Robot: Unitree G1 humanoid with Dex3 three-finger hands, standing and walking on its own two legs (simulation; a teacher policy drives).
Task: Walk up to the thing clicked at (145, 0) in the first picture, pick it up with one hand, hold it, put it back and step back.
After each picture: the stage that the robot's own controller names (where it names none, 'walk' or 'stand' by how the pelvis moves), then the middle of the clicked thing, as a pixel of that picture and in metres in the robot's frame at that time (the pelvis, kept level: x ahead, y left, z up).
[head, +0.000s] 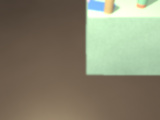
stand; out of the picture +1.15 -0.41 +0.01
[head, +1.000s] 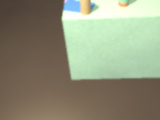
walk; out of the picture +1.04 -0.22 +0.05
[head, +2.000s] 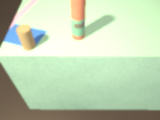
walk; (78, 16) +0.72 +0.11 +0.03
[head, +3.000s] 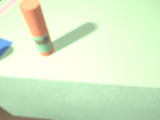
stand; (39, 31) +0.55 +0.23 +0.04
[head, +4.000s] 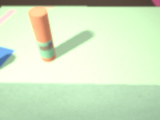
stand; (44, 37) +0.57 +0.19 +0.04
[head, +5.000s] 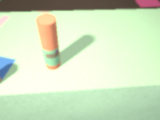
stand; (50, 45) +0.54 +0.15 +0.03
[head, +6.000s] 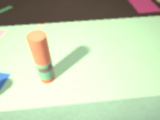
stand; (42, 59) +0.49 +0.20 +0.01
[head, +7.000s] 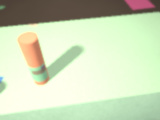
stand; (35, 61) +0.48 +0.22 +0.01
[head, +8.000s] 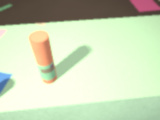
stand; (44, 60) +0.49 +0.19 +0.01
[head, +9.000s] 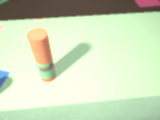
stand; (43, 58) +0.48 +0.18 +0.01
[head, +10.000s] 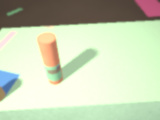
stand; (51, 61) +0.49 +0.17 +0.01
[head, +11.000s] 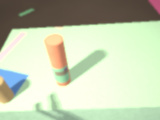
rise first; (59, 63) +0.48 +0.16 +0.01
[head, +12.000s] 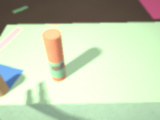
go down; (55, 57) +0.51 +0.15 +0.02
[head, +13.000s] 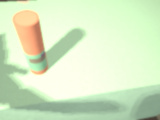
go down; (33, 47) +0.47 +0.16 +0.05
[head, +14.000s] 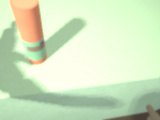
close in; (32, 35) +0.49 +0.15 +0.08
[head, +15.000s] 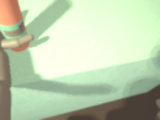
close; (9, 17) +0.52 +0.17 +0.11
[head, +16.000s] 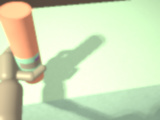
lift; (26, 50) +0.40 +0.17 +0.15
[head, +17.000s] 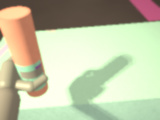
lift; (27, 58) +0.32 +0.17 +0.22
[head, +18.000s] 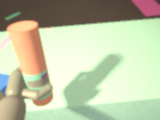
hold; (34, 68) +0.33 +0.16 +0.16
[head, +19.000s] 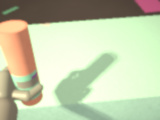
hold; (23, 68) +0.33 +0.19 +0.16
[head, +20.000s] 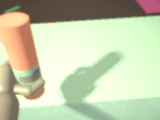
crouch; (25, 62) +0.33 +0.18 +0.18
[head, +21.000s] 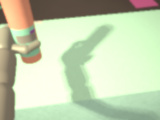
crouch; (22, 24) +0.46 +0.18 +0.21
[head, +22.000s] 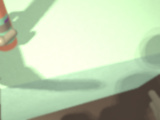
lower; out of the picture +0.53 +0.18 +0.10
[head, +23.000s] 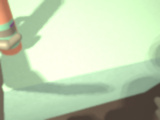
lower; out of the picture +0.52 +0.18 +0.10
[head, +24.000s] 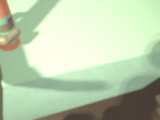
lower; out of the picture +0.53 +0.18 +0.11
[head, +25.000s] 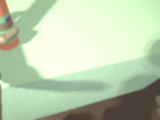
lower; out of the picture +0.54 +0.19 +0.11
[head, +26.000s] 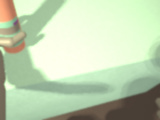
loosen; (3, 15) +0.53 +0.18 +0.11
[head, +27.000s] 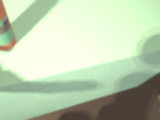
withdraw; out of the picture +0.52 +0.18 +0.11
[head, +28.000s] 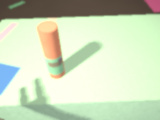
sink last; (53, 53) +0.49 +0.16 +0.05
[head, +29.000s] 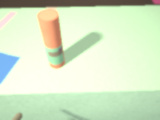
stand; (53, 42) +0.51 +0.16 +0.06
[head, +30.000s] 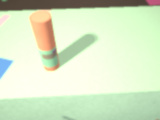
stand; (46, 45) +0.50 +0.17 +0.07
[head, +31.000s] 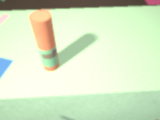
stand; (46, 44) +0.50 +0.17 +0.07
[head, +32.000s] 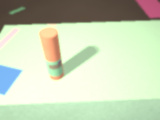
stand; (53, 56) +0.51 +0.17 +0.02
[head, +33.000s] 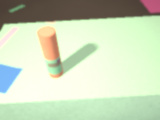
stand; (52, 55) +0.53 +0.16 +0.01
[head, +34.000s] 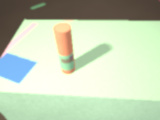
stand; (65, 51) +0.54 +0.15 +0.01
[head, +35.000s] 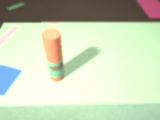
walk; (54, 57) +0.50 +0.15 +0.01
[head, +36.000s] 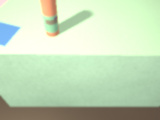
walk; (49, 12) +0.72 +0.15 +0.03
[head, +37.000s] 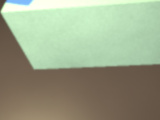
walk; out of the picture +1.07 +0.24 +0.04
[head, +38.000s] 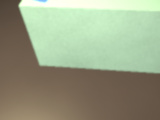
stand; out of the picture +1.15 +0.10 +0.03
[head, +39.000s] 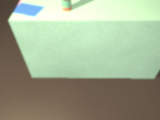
stand; out of the picture +1.12 +0.14 +0.01
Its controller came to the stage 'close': yes
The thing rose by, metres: 0.22
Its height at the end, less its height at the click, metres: +0.00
